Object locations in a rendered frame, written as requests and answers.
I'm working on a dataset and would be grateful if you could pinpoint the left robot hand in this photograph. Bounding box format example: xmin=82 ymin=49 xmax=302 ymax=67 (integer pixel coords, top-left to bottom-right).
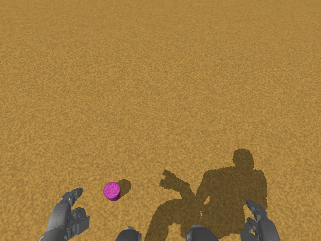
xmin=46 ymin=187 xmax=90 ymax=240

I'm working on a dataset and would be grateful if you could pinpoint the cup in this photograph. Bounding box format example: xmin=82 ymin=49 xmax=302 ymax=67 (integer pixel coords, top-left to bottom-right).
xmin=103 ymin=182 xmax=120 ymax=201

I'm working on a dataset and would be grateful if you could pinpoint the right robot hand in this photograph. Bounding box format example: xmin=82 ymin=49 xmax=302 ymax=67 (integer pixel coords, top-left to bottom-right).
xmin=240 ymin=199 xmax=280 ymax=241

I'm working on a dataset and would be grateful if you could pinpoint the left robot arm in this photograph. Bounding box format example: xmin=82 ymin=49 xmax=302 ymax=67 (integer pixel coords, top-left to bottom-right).
xmin=39 ymin=228 xmax=68 ymax=241

